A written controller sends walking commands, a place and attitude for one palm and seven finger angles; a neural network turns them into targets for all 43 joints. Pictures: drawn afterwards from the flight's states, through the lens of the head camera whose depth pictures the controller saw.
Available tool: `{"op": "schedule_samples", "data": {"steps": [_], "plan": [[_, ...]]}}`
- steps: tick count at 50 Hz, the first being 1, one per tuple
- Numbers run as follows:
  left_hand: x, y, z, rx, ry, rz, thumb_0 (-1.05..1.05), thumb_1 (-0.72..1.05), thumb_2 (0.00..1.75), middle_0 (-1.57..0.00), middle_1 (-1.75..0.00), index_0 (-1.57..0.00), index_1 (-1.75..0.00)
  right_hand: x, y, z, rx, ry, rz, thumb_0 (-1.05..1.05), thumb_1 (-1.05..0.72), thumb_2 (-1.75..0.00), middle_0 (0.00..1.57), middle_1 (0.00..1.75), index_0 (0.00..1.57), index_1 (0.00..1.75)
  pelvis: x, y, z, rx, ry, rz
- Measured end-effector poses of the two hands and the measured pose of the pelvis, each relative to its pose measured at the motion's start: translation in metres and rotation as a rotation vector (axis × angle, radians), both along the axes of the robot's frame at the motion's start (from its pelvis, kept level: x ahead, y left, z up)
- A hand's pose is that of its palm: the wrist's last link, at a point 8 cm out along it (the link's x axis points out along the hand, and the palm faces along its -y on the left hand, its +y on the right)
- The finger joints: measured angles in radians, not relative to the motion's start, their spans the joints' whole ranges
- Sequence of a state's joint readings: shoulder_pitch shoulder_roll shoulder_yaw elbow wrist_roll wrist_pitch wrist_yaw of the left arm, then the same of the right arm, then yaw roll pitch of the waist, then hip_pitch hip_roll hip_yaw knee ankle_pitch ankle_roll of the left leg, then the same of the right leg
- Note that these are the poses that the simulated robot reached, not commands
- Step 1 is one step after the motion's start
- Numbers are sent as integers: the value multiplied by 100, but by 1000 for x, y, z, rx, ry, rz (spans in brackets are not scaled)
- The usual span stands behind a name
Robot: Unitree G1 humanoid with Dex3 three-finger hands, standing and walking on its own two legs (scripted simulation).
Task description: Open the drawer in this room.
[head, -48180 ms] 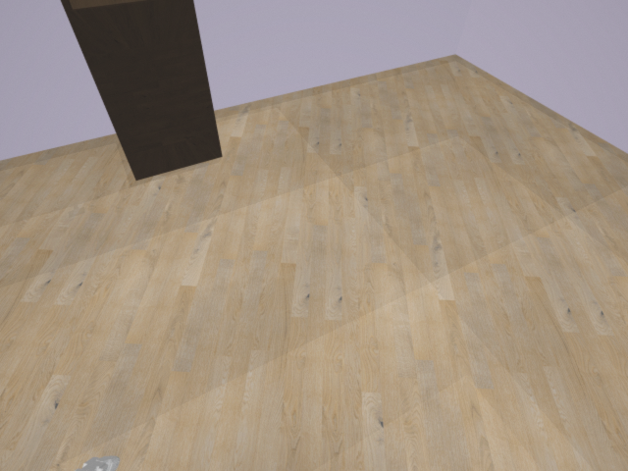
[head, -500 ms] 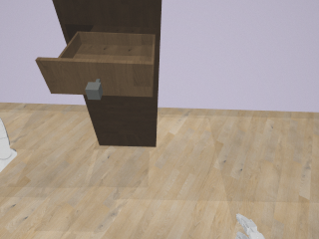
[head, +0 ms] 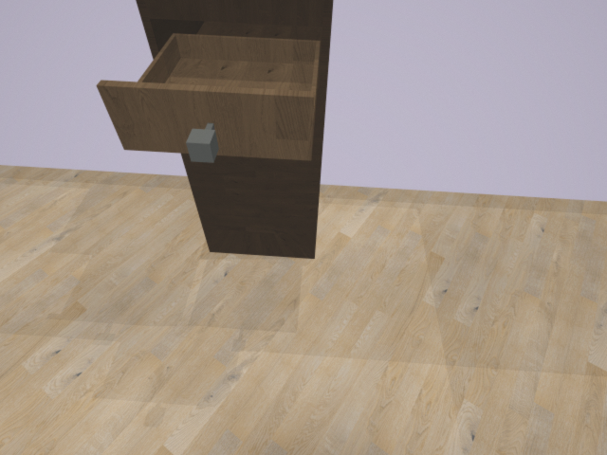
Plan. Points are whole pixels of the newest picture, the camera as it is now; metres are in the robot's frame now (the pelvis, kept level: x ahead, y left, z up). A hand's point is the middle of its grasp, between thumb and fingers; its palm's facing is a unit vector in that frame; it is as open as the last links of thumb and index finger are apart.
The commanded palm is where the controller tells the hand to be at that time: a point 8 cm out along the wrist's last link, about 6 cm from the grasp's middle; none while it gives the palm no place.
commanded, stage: let the arm hang, fingers relaxed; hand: left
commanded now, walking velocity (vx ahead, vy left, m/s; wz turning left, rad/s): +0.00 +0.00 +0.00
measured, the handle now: (205, 138) +0.62 +0.20 +0.06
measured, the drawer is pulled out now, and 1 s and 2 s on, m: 0.30 0.30 0.30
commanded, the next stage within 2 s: look to check the result in 0.80 s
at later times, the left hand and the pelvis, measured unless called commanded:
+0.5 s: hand out of the picture +0.03 +0.23 -0.15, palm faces +0.02 -0.95 -0.32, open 7.4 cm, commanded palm none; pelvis +0.00 +0.00 +0.01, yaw +0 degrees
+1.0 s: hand out of the picture +0.12 +0.24 -0.14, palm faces -0.04 -0.94 -0.34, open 7.4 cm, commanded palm none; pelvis +0.03 -0.01 +0.02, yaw -1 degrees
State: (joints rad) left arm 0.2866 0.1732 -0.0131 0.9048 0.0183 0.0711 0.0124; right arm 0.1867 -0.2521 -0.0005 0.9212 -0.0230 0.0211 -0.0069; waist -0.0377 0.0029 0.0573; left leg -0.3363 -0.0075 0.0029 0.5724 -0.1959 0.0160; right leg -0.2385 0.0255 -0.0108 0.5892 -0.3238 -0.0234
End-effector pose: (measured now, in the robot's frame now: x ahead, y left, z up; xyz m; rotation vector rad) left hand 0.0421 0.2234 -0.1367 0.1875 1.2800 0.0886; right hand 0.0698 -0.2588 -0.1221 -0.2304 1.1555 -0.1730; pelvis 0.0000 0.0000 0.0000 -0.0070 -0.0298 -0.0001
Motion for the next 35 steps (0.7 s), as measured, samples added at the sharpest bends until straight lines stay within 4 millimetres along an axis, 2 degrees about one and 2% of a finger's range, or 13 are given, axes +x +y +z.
{"op": "schedule_samples", "data": {"steps": [4,7,10,13,17,22,29,35], "plan": [[-69,4,-4,-11,188,86,1,99,90,-21,-30,-20,-30,-56,1,0,-13,217,-19,1,-91,-90,20,30,20,30,0,-3,7,-11,-1,8],[-103,11,3,9,278,124,1,97,90,-21,-30,-20,-30,-84,4,0,-5,318,-36,1,-91,-90,20,30,20,30,-1,-4,10,-12,2,13],[-122,21,11,41,329,142,1,95,90,-21,-30,-20,-30,-98,7,-1,6,359,-53,1,-91,-90,20,30,20,30,-1,-3,12,-11,1,15],[-123,31,17,75,334,144,1,93,90,-21,-30,-20,-30,-99,9,-4,19,356,-63,1,-91,-90,20,30,20,30,-1,-3,13,-10,-3,13],[-103,43,20,111,277,131,1,92,90,-21,-30,-20,-30,-85,9,-9,32,306,-62,1,-91,-90,20,30,20,30,-1,-2,13,-6,-9,10],[-53,52,23,136,141,97,1,91,90,-20,-30,-20,-30,-54,6,-11,37,214,-46,1,-91,-90,20,30,20,30,1,-2,13,-2,-15,8],[21,52,31,140,-39,39,0,91,90,-20,-30,-20,-30,-13,-5,-3,21,104,-27,0,-91,-90,20,30,20,30,7,-3,15,4,-14,4],[62,50,38,139,-114,-1,0,90,90,-21,-30,-20,-30,10,-20,6,-12,61,-24,0,-91,-90,20,30,20,30,15,-5,16,5,-9,-1]]}}
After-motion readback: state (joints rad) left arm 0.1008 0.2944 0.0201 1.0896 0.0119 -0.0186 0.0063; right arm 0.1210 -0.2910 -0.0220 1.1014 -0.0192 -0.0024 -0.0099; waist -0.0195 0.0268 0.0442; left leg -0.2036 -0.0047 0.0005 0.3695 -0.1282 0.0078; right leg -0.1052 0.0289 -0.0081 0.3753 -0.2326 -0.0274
